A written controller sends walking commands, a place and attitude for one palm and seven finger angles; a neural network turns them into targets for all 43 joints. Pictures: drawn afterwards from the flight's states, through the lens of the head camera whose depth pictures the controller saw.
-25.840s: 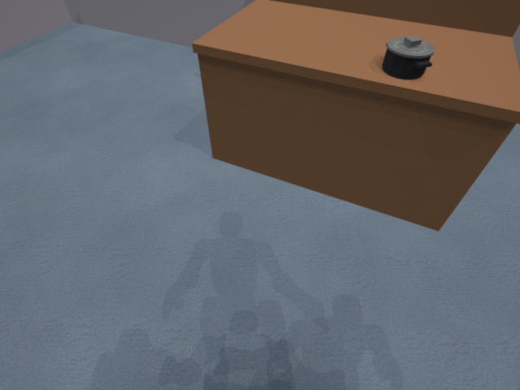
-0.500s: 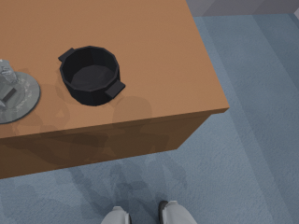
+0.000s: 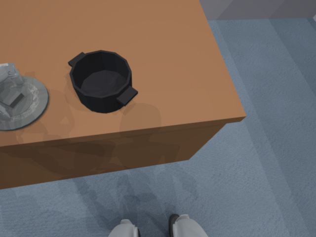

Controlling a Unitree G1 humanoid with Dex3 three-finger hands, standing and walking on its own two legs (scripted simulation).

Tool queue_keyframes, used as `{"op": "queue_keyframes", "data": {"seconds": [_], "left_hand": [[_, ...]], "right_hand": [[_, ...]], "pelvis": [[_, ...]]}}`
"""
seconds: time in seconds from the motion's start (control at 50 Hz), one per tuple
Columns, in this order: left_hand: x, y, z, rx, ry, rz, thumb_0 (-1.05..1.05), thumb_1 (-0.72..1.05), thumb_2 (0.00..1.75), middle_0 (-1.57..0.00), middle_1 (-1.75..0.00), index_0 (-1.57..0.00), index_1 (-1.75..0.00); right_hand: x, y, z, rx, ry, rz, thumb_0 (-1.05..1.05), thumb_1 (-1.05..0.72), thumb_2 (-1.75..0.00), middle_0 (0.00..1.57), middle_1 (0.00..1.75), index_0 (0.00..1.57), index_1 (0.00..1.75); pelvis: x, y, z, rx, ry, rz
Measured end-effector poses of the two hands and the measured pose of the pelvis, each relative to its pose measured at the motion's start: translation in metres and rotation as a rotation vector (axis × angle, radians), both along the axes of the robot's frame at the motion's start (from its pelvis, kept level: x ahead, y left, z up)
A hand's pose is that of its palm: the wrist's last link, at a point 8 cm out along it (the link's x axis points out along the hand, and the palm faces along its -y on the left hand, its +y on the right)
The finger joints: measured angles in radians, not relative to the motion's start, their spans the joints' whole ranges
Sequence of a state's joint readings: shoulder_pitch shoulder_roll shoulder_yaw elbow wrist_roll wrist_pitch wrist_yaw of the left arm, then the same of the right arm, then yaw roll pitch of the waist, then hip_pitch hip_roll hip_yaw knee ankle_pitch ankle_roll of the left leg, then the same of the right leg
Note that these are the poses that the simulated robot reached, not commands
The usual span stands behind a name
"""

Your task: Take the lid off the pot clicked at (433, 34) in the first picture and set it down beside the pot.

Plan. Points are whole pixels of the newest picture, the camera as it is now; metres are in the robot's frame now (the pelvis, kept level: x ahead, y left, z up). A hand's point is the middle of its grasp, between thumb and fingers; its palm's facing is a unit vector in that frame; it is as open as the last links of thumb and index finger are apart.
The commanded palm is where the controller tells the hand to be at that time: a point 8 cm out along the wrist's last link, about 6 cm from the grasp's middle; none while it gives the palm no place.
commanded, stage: raise the empty hand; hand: left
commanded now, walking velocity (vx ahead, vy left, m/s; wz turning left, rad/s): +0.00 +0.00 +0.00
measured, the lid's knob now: (10, 97) +0.47 +0.37 -0.01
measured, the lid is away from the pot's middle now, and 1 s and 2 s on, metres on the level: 0.24 0.24 0.24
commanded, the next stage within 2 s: draw the hand back to the body in 1.20 s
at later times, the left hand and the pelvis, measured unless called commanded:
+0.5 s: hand out of the picture +0.45 +0.37 +0.08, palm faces -0.43 -0.11 -0.89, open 10.9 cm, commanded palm +0.48 +0.36 +0.14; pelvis +0.01 +0.01 +0.01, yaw +1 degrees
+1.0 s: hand out of the picture +0.46 +0.38 +0.13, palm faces -0.39 -0.15 -0.91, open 10.9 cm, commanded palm +0.48 +0.37 +0.19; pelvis +0.02 +0.01 +0.03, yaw +1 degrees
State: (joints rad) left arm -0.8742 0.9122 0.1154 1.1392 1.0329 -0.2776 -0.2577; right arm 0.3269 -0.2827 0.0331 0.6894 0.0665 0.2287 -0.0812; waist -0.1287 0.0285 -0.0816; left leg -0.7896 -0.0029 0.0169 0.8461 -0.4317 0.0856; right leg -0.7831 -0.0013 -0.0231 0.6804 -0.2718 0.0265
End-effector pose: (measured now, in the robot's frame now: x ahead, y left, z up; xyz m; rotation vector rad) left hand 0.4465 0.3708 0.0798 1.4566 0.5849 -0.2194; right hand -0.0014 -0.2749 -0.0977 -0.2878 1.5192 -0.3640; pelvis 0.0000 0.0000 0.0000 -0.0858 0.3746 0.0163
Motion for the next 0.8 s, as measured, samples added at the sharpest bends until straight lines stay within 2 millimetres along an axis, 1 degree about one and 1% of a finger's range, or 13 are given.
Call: {"op": "queue_keyframes", "data": {"seconds": [0.12,0.18,0.26,0.38,0.54,0.62,0.7,0.8], "left_hand": [[0.001,0.005,0.02,-0.014,-0.066,0.025,0.0,0.12,0.37,-0.29,-1.0,-0.29,-1.0],[0.0,0.009,0.024,0.002,-0.046,0.05,0.0,0.12,0.37,-0.29,-1.0,-0.29,-1.0],[-0.002,0.008,0.028,0.016,-0.014,0.036,0.0,0.12,0.38,-0.29,-1.0,-0.29,-1.0],[0.001,0.003,0.047,-0.014,-0.049,0.014,0.0,0.12,0.38,-0.29,-1.0,-0.29,-1.0],[0.006,-0.001,0.06,0.009,-0.062,0.008,0.0,0.12,0.38,-0.29,-1.0,-0.29,-1.0],[0.007,0.001,0.066,0.001,-0.058,0.028,0.0,0.12,0.38,-0.29,-1.0,-0.29,-1.0],[0.009,0.003,0.077,0.008,-0.078,0.021,0.0,0.12,0.38,-0.29,-1.0,-0.29,-1.0],[0.008,0.01,0.083,0.007,-0.059,0.057,0.0,0.12,0.38,-0.29,-1.0,-0.29,-1.0]], "right_hand": [[0.004,0.002,0.003,0.002,-0.022,-0.003,0.01,-0.9,-0.9,0.21,0.3,0.21,0.3],[0.005,0.004,0.003,0.014,-0.032,-0.003,0.01,-0.9,-0.9,0.21,0.3,0.21,0.3],[0.007,0.006,0.004,0.019,-0.038,-0.002,0.01,-0.9,-0.9,0.21,0.3,0.21,0.3],[0.01,0.009,0.007,0.016,-0.059,-0.004,0.01,-0.9,-0.9,0.21,0.3,0.21,0.3],[0.013,0.01,0.009,0.03,-0.079,-0.005,0.01,-0.9,-0.9,0.21,0.3,0.21,0.3],[0.015,0.01,0.012,0.027,-0.091,-0.007,0.01,-0.9,-0.9,0.21,0.3,0.21,0.3],[0.018,0.009,0.015,0.024,-0.101,-0.005,0.01,-0.9,-0.9,0.21,0.3,0.21,0.3],[0.023,0.007,0.018,0.023,-0.107,-0.001,0.01,-0.9,-0.9,0.21,0.3,0.21,0.3]], "pelvis": [[0.002,0.001,0.003,0.001,-0.017,0.004],[0.002,0.002,0.004,0.001,-0.024,0.004],[0.003,0.004,0.006,0.002,-0.034,0.005],[0.006,0.006,0.01,0.006,-0.054,0.008],[0.008,0.008,0.015,0.011,-0.069,0.004],[0.01,0.007,0.017,0.015,-0.079,0.0],[0.013,0.007,0.02,0.016,-0.088,0.005],[0.015,0.007,0.022,0.017,-0.095,0.002]]}}
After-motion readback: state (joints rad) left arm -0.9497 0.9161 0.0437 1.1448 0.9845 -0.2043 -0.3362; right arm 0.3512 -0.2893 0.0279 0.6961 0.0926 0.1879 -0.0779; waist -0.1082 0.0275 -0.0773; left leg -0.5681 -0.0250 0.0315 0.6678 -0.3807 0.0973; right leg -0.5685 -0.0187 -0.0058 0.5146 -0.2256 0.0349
